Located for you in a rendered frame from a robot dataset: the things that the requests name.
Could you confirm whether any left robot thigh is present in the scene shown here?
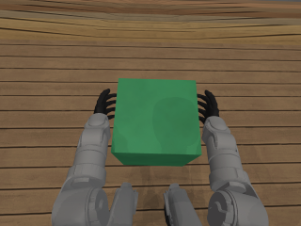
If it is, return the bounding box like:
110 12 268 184
106 186 139 226

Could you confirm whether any robot right forearm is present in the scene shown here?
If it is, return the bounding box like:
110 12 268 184
201 116 268 217

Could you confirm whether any robot right upper arm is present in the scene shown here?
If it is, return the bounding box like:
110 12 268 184
207 189 269 226

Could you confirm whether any carton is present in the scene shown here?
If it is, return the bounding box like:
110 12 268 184
111 78 202 167

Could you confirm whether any robot left forearm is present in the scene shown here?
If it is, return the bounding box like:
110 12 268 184
51 113 111 225

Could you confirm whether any left robot hand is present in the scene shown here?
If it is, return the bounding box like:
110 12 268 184
93 89 117 120

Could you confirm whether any left robot shin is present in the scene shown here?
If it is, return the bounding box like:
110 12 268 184
114 182 133 198

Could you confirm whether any robot left upper arm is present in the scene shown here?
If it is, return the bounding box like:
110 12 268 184
52 186 110 226

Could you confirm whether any right robot hand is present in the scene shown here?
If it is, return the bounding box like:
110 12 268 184
197 89 219 124

